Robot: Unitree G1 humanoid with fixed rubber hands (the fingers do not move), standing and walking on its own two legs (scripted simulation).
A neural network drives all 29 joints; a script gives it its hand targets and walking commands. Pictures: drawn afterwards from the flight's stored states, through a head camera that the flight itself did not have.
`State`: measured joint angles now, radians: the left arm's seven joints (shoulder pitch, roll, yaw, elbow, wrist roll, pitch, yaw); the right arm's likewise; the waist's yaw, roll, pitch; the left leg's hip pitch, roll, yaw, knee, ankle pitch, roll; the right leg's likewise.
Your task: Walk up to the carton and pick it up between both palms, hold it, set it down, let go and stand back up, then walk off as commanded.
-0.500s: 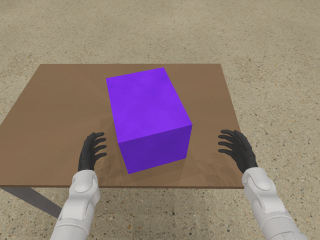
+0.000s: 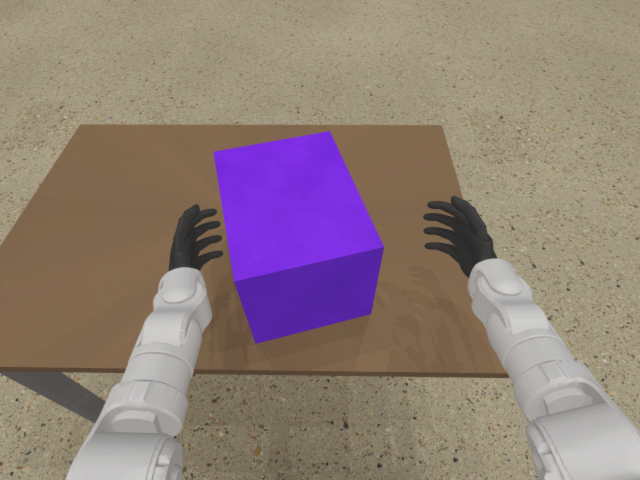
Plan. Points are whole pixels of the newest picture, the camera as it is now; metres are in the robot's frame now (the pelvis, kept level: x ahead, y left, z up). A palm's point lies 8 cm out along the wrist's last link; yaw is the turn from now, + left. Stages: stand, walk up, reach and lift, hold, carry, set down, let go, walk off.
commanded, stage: reach and lift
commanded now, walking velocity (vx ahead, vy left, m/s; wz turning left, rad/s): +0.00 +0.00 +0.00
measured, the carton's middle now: (293, 234) +0.48 +0.06 -0.03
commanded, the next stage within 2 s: none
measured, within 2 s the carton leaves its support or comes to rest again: neither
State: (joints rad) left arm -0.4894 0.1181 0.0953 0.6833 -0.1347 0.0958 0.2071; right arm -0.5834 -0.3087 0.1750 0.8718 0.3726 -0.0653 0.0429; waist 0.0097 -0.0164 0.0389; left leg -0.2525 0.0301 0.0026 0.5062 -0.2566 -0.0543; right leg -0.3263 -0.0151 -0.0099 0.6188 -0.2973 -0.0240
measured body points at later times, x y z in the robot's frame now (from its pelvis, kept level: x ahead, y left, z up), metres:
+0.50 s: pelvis +0.01 +0.00 +0.00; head +0.06 -0.01 +0.44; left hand +0.44 +0.20 +0.06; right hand +0.47 -0.16 +0.08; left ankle +0.01 +0.16 -0.73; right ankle +0.02 -0.10 -0.73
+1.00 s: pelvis +0.02 +0.00 -0.01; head +0.11 -0.01 +0.44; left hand +0.47 +0.21 +0.05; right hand +0.51 -0.16 +0.07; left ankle +0.01 +0.16 -0.73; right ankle +0.02 -0.10 -0.73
